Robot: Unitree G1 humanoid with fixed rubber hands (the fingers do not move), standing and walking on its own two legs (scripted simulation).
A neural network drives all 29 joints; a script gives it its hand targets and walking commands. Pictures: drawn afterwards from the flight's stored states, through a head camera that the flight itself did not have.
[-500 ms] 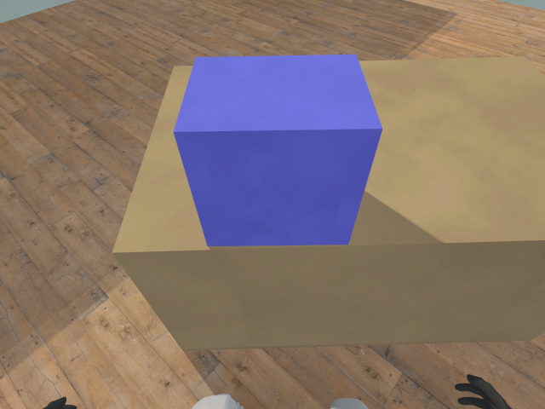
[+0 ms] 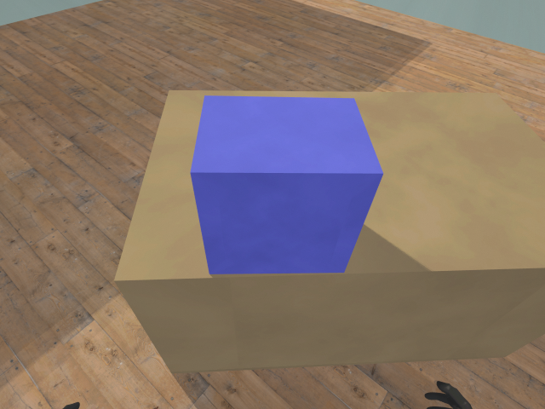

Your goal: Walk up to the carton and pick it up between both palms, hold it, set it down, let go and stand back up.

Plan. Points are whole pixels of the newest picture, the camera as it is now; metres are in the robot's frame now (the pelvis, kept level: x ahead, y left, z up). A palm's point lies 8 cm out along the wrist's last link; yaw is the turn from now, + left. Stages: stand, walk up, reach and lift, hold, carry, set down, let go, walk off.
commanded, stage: walk up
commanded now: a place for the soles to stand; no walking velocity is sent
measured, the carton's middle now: (278, 189) +0.51 -0.02 +0.01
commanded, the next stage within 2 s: none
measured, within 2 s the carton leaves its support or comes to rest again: neither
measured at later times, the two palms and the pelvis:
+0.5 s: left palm out of the picture +0.08 +0.27 -0.11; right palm out of the picture +0.09 -0.32 -0.12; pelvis +0.01 -0.03 +0.01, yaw +2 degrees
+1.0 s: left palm out of the picture +0.12 +0.26 -0.11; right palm out of the picture +0.11 -0.32 -0.11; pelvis +0.03 -0.03 +0.01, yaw +2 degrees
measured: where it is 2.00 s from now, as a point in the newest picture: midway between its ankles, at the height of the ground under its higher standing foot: outside the picture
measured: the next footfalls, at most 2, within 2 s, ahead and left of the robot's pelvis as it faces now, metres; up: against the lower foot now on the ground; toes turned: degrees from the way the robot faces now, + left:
right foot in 1.72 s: +0.16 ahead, -0.16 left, +0.00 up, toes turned +1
left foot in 1.94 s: +0.13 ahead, +0.11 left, +0.00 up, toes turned +3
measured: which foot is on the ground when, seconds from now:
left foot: down 0.00-1.00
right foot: down 0.00-1.00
